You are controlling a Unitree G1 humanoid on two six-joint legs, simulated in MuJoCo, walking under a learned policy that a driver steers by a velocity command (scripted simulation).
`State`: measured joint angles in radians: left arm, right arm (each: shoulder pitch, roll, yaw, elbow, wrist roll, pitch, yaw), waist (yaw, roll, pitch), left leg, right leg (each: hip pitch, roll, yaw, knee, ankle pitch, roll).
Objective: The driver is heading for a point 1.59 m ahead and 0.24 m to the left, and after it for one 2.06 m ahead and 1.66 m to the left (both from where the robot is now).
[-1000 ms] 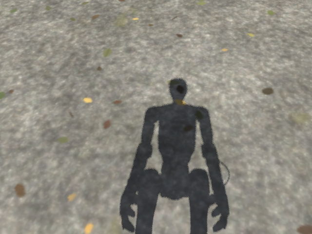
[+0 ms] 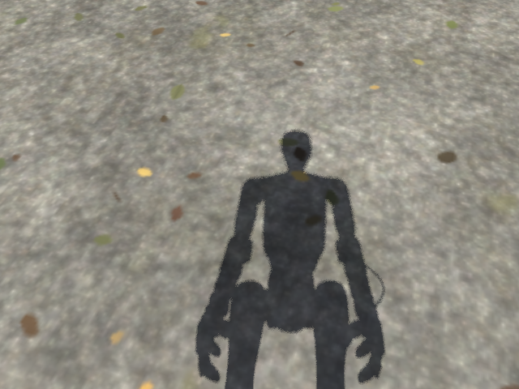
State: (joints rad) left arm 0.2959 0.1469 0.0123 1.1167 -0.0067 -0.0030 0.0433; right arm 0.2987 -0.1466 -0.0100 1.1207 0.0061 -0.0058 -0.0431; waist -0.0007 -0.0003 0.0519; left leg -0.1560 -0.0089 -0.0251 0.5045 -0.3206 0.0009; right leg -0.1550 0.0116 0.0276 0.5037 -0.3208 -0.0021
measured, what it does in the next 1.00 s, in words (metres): shifts its weight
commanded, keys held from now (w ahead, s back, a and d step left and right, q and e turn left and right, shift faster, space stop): no key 0.62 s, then w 0.38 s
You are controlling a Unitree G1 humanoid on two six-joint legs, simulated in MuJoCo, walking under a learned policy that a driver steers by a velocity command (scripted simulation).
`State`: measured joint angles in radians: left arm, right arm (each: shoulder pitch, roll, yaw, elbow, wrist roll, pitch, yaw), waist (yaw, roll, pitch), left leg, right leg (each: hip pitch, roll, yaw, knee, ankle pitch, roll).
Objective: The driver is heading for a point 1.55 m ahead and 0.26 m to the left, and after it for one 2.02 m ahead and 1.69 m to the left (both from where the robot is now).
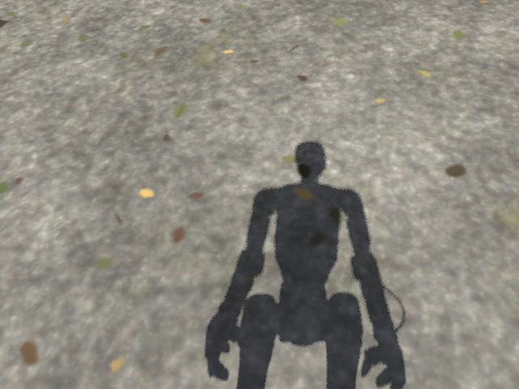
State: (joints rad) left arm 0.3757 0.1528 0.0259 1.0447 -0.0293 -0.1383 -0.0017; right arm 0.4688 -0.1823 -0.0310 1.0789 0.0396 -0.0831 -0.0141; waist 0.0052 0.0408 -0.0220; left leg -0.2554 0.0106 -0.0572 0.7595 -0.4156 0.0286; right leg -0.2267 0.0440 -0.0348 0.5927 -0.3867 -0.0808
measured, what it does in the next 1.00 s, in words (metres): walks ahead: left foot, then right foot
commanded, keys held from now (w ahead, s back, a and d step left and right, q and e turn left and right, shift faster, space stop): w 0.92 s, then w+q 0.08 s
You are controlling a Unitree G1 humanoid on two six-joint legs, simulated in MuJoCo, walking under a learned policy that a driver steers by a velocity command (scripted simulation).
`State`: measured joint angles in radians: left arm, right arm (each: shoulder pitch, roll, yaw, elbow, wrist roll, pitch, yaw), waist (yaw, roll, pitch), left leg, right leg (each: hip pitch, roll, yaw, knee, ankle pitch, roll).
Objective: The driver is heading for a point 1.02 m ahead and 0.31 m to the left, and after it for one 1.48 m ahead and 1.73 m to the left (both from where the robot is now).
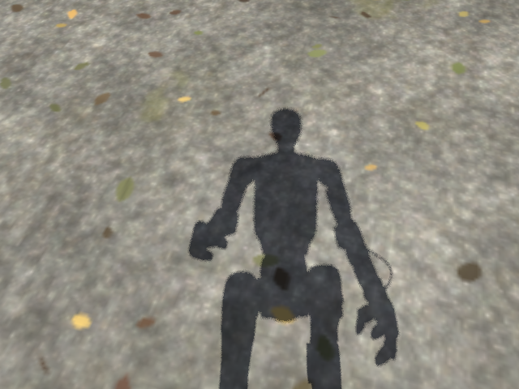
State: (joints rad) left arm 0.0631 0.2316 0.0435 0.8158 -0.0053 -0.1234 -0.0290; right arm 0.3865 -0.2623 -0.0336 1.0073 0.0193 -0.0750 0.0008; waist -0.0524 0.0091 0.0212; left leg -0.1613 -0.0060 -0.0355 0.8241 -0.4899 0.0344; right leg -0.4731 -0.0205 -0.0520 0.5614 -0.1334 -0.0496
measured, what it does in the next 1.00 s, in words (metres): walks ahead, turning left: left foot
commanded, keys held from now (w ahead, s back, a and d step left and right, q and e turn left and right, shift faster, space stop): w+q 0.76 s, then w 0.24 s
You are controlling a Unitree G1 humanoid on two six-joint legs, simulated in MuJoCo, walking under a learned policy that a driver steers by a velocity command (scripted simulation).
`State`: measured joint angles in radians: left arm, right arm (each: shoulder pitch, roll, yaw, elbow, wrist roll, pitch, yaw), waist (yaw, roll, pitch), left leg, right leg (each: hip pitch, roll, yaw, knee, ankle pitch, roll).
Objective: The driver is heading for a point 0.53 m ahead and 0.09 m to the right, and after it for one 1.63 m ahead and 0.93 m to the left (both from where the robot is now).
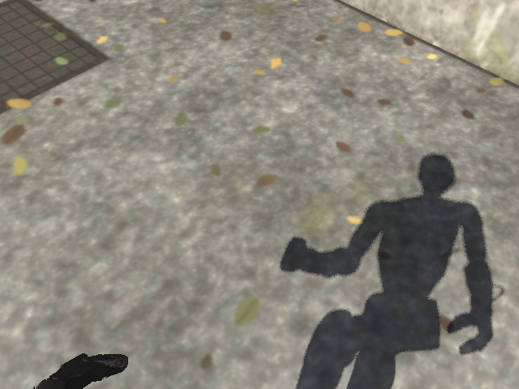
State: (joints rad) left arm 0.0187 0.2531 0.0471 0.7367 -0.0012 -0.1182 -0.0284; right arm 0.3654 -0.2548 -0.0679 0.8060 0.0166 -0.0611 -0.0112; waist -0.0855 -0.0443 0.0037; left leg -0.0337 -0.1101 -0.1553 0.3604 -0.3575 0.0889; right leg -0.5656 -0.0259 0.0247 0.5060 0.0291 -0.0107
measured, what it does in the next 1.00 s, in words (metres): walks ahead: right foot, then left foot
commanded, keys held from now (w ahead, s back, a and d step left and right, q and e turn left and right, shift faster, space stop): w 0.48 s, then w+e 0.06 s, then w+q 0.46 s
